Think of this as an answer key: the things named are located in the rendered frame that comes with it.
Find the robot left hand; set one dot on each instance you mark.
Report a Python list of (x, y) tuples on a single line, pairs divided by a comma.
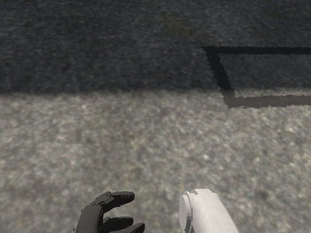
[(92, 221)]

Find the robot right thigh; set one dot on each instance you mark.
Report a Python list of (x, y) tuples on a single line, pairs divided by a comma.
[(202, 211)]

